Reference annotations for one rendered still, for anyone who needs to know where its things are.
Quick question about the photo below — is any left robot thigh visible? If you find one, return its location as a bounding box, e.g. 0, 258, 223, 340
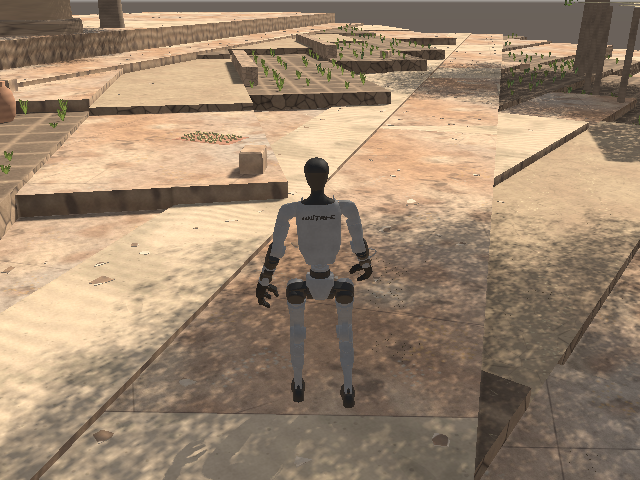
286, 278, 307, 344

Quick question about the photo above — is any right robot forearm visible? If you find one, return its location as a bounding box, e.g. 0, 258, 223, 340
355, 238, 371, 268

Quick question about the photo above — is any right robot hand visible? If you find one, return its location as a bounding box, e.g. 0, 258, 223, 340
349, 264, 373, 281

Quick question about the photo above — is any robot right upper arm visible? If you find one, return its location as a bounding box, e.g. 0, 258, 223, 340
338, 200, 366, 254

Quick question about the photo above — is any robot right shin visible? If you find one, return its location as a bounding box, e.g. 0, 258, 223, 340
339, 324, 354, 394

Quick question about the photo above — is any left robot forearm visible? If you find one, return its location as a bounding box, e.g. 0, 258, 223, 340
258, 242, 280, 286

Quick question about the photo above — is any robot left upper arm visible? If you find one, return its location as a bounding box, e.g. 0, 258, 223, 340
270, 202, 297, 258

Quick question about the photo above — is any left robot hand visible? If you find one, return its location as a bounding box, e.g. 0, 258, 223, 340
256, 282, 279, 308

